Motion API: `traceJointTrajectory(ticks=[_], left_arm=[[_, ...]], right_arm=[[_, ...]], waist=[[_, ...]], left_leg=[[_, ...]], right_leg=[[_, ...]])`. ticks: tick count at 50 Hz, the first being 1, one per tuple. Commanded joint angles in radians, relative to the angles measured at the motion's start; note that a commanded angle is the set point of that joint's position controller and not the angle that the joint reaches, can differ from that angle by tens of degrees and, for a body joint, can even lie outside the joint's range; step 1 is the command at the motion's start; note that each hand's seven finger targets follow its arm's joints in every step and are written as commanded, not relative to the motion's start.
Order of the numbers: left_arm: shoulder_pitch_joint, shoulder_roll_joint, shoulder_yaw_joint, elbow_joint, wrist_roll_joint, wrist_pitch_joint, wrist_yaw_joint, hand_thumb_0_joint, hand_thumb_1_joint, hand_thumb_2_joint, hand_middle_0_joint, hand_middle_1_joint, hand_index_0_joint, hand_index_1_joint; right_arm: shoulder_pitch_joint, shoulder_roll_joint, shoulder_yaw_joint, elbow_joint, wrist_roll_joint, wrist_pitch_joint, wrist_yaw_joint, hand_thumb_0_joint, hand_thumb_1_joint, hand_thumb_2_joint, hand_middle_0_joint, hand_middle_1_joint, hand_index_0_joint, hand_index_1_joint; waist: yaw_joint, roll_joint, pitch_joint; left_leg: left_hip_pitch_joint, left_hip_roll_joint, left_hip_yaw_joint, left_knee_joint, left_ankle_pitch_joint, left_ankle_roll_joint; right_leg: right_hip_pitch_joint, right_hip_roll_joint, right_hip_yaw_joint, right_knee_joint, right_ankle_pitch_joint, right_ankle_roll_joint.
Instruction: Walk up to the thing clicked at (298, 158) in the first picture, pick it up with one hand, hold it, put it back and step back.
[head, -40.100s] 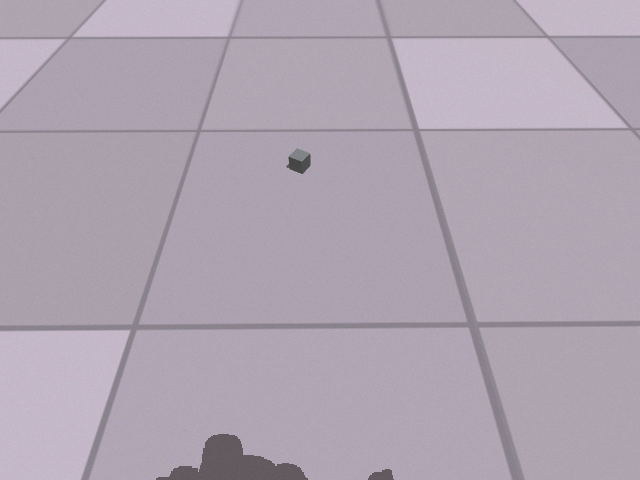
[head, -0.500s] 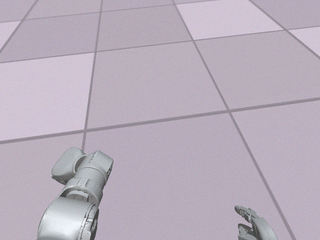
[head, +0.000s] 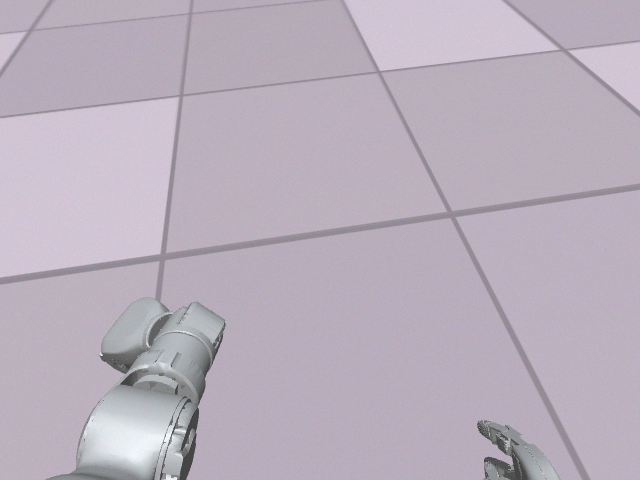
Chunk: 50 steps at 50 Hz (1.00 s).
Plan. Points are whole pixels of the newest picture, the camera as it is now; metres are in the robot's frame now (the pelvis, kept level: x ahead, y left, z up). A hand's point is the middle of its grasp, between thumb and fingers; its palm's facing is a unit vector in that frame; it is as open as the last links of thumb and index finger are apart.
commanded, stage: crouch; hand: left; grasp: from above
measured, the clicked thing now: (171, 360) +0.32 +0.23 -0.08
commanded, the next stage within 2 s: lower in 1.92 s
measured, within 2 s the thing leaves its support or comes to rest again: neither
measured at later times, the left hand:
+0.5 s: hand (199, 390) +0.33 +0.23 -0.26, palm faces -0.16 -0.40 -0.90, open 10.4 cm
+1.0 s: hand (231, 388) +0.40 +0.22 -0.45, palm faces -0.13 -0.45 -0.88, open 10.3 cm
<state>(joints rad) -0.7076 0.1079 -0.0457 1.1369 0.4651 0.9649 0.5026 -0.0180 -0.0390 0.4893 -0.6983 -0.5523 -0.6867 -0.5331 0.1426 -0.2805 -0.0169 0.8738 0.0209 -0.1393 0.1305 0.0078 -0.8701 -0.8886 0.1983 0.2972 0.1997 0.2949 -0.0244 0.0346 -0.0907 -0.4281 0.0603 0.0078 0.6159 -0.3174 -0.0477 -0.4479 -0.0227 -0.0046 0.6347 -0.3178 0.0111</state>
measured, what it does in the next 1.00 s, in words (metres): lowers itself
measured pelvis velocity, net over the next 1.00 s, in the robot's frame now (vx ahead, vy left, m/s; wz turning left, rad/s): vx -0.09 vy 0.01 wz -0.06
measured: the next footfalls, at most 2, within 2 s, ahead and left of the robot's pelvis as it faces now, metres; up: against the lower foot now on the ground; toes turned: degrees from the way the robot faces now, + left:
none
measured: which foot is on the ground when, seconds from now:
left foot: down 0.00-1.00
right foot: down 0.00-1.00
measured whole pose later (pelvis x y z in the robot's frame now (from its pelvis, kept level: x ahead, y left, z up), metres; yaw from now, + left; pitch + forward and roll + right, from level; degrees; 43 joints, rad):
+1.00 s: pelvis -0.09 +0.01 -0.33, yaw -3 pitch +40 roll -4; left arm -1.26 0.50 0.35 1.64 0.56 0.60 0.73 -0.03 -0.09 0.50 -0.77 -0.49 -0.77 -0.45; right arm 0.17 -0.27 -0.04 0.92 -0.11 -0.15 0.24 0.00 -0.90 -0.90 0.20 0.30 0.20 0.29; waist -0.27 0.06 -0.18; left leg -2.08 0.05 -0.10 2.07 -0.69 -0.05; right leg -2.07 0.00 0.00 2.02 -0.64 0.04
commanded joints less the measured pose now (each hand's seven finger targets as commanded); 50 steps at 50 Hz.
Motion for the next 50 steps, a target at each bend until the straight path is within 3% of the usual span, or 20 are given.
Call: traceJointTrajectory(ticks=[1, 3, 6, 10, 12, 15, 19, 20, 24, 29, 31, 33, 36, 39, 43, 45, 48, 50], left_arm=[[-0.415, 0.155, -0.011, -0.082, 0.061, -0.055, 0.058, 0.000, 0.662, 0.803, -1.002, -0.640, -0.991, -0.656], [-0.422, 0.172, 0.008, -0.032, 0.069, -0.080, 0.077, 0.000, 0.666, 0.791, -1.001, -0.642, -0.992, -0.655], [-0.452, 0.156, 0.023, 0.044, 0.076, -0.120, 0.114, 0.000, 0.650, 0.791, -0.983, -0.663, -0.978, -0.672], [-0.511, 0.220, 0.107, 0.161, 0.086, -0.175, 0.189, 0.000, 0.599, 0.791, -0.950, -0.680, -0.946, -0.688], [-0.527, 0.202, 0.134, 0.206, 0.095, -0.200, 0.223, 0.000, 0.546, 0.784, -0.923, -0.670, -0.915, -0.682], [-0.579, 0.232, 0.195, 0.247, 0.081, -0.234, 0.277, 0.000, 0.537, 0.780, -0.929, -0.679, -0.923, -0.691], [-0.621, 0.254, 0.244, 0.274, 0.067, -0.276, 0.317, 0.000, 0.590, 0.846, -0.997, -0.681, -0.977, -0.707], [-0.649, 0.250, 0.246, 0.265, 0.056, -0.293, 0.319, 0.000, 0.616, 0.877, -1.028, -0.688, -1.004, -0.718], [-0.750, 0.334, 0.279, 0.245, 0.054, -0.353, 0.317, 0.000, 0.700, 0.868, -1.106, -0.675, -1.082, -0.705], [-0.890, 0.445, 0.282, 0.206, 0.095, -0.397, 0.322, 0.000, 0.731, 0.854, -1.150, -0.669, -1.124, -0.701], [-0.927, 0.514, 0.309, 0.201, 0.113, -0.395, 0.327, 0.000, 0.764, 0.828, -1.175, -0.659, -1.153, -0.687], [-0.950, 0.525, 0.316, 0.216, 0.119, -0.388, 0.330, 0.000, 0.785, 0.818, -1.201, -0.630, -1.175, -0.662], [-0.965, 0.533, 0.339, 0.268, 0.112, -0.375, 0.330, 0.000, 0.758, 0.788, -1.194, -0.565, -1.161, -0.605], [-0.946, 0.522, 0.359, 0.316, 0.073, -0.372, 0.319, 0.000, 0.737, 0.787, -1.194, -0.526, -1.154, -0.574], [-0.931, 0.515, 0.357, 0.373, 0.079, -0.366, 0.287, 0.000, 0.688, 0.808, -1.171, -0.520, -1.124, -0.574], [-0.931, 0.539, 0.355, 0.375, 0.104, -0.368, 0.269, 0.000, 0.700, 0.785, -1.162, -0.547, -1.126, -0.590], [-0.935, 0.586, 0.353, 0.380, 0.147, -0.373, 0.253, 0.000, 0.711, 0.758, -1.169, -0.545, -1.138, -0.582], [-0.961, 0.615, 0.350, 0.345, 0.179, -0.378, 0.243, 0.000, 0.704, 0.762, -1.151, -0.578, -1.127, -0.609]], right_arm=[[-0.008, -0.133, -0.043, -0.080, 0.000, -0.045, -0.004, 0.000, -0.851, -0.888, 0.201, 0.300, 0.201, 0.300], [0.008, -0.131, -0.049, -0.065, -0.007, -0.050, -0.005, 0.000, -0.852, -0.888, 0.201, 0.300, 0.201, 0.300], [0.035, -0.127, -0.053, -0.048, -0.020, -0.059, -0.007, 0.000, -0.853, -0.888, 0.201, 0.300, 0.201, 0.300], [0.057, -0.123, -0.066, -0.026, -0.059, -0.081, 0.004, 0.000, -0.861, -0.890, 0.200, 0.300, 0.201, 0.300], [0.047, -0.119, -0.072, -0.021, -0.077, -0.083, 0.018, 0.000, -0.864, -0.891, 0.201, 0.300, 0.201, 0.300], [0.036, -0.124, -0.072, -0.029, -0.099, -0.085, 0.037, 0.000, -0.872, -0.894, 0.200, 0.300, 0.200, 0.300], [0.026, -0.134, -0.069, -0.036, -0.109, -0.076, 0.053, 0.000, -0.871, -0.892, 0.199, 0.299, 0.200, 0.299], [0.036, -0.141, -0.072, -0.034, -0.110, -0.075, 0.057, 0.000, -0.874, -0.893, 0.199, 0.299, 0.199, 0.299], [0.063, -0.165, -0.067, -0.018, -0.114, -0.066, 0.053, 0.000, -0.878, -0.893, 0.199, 0.298, 0.199, 0.298], [0.107, -0.189, -0.070, 0.017, -0.131, -0.050, 0.046, 0.000, -0.893, -0.901, 0.200, 0.299, 0.200, 0.299], [0.121, -0.186, -0.058, 0.028, -0.136, -0.043, 0.047, 0.000, -0.897, -0.902, 0.200, 0.300, 0.200, 0.300], [0.115, -0.186, -0.052, 0.028, -0.142, -0.036, 0.049, 0.000, -0.898, -0.903, 0.200, 0.300, 0.200, 0.300], [0.144, -0.194, -0.064, 0.038, -0.141, -0.035, 0.058, 0.000, -0.896, -0.902, 0.200, 0.299, 0.200, 0.299], [0.166, -0.191, -0.073, 0.030, -0.136, -0.028, 0.072, 0.000, -0.897, -0.903, 0.200, 0.299, 0.200, 0.299], [0.196, -0.203, -0.079, 0.036, -0.127, -0.027, 0.090, 0.000, -0.897, -0.903, 0.200, 0.299, 0.200, 0.299], [0.209, -0.208, -0.078, 0.033, -0.130, -0.026, 0.101, 0.000, -0.898, -0.903, 0.200, 0.299, 0.200, 0.299], [0.222, -0.224, -0.078, 0.032, -0.126, -0.026, 0.110, 0.000, -0.900, -0.903, 0.200, 0.299, 0.200, 0.299], [0.234, -0.231, -0.081, 0.030, -0.122, -0.027, 0.115, 0.000, -0.901, -0.903, 0.200, 0.299, 0.200, 0.299]], waist=[[-0.027, -0.105, -0.290], [-0.029, -0.082, -0.289], [-0.055, -0.092, -0.291], [-0.063, -0.046, -0.341], [-0.070, -0.026, -0.390], [-0.070, 0.009, -0.453], [-0.092, 0.055, -0.535], [-0.108, 0.054, -0.558], [-0.164, 0.047, -0.657], [-0.189, 0.113, -0.785], [-0.186, 0.164, -0.829], [-0.195, 0.225, -0.838], [-0.212, 0.222, -0.839], [-0.232, 0.188, -0.828], [-0.253, 0.189, -0.781], [-0.267, 0.185, -0.752], [-0.260, 0.210, -0.738], [-0.270, 0.226, -0.772]], left_leg=[[0.057, -0.053, 0.048, -0.012, 0.272, 0.047], [0.013, -0.049, 0.051, 0.013, 0.263, 0.043], [-0.065, -0.044, 0.050, 0.078, 0.212, 0.040], [-0.275, -0.040, 0.046, 0.265, 0.172, 0.024], [-0.350, -0.042, 0.040, 0.347, 0.165, 0.013], [-0.454, -0.047, 0.028, 0.453, 0.145, 0.003], [-0.590, -0.048, 0.005, 0.589, 0.091, -0.004], [-0.634, -0.049, 0.005, 0.630, 0.055, -0.003], [-0.734, -0.041, -0.008, 0.779, -0.042, -0.001], [-0.854, -0.036, -0.009, 0.913, -0.123, 0.000], [-0.856, -0.028, -0.009, 0.951, -0.130, -0.005], [-0.867, -0.026, -0.018, 0.975, -0.174, -0.009], [-0.945, -0.024, -0.018, 1.057, -0.194, -0.005], [-1.042, -0.030, -0.012, 1.131, -0.191, 0.004], [-1.122, -0.033, -0.020, 1.196, -0.188, 0.009], [-1.153, -0.036, -0.026, 1.219, -0.181, 0.014], [-1.208, -0.035, -0.023, 1.258, -0.166, 0.019], [-1.200, -0.035, -0.025, 1.287, -0.148, 0.021]], right_leg=[[0.140, 0.041, -0.014, -0.053, 0.347, -0.014], [0.103, 0.041, -0.009, -0.030, 0.332, -0.020], [0.019, 0.042, -0.001, 0.023, 0.282, -0.022], [-0.174, 0.045, 0.002, 0.217, 0.243, -0.027], [-0.258, 0.055, -0.002, 0.315, 0.227, -0.030], [-0.370, 0.059, -0.005, 0.417, 0.207, -0.028], [-0.547, 0.071, -0.034, 0.555, 0.157, -0.034], [-0.599, 0.068, -0.040, 0.585, 0.120, -0.035], [-0.758, 0.065, -0.046, 0.689, 0.011, -0.026], [-0.871, 0.056, -0.046, 0.791, -0.114, -0.019], [-0.920, 0.050, -0.056, 0.843, -0.113, -0.022], [-1.003, 0.045, -0.070, 0.899, -0.146, -0.027], [-1.080, 0.047, -0.074, 0.954, -0.157, -0.020], [-1.110, 0.048, -0.074, 0.998, -0.168, -0.013], [-1.193, 0.050, -0.086, 1.070, -0.150, -0.014], [-1.223, 0.048, -0.093, 1.104, -0.137, -0.015], [-1.246, 0.050, -0.093, 1.160, -0.113, -0.017], [-1.259, 0.049, -0.093, 1.193, -0.089, -0.017]])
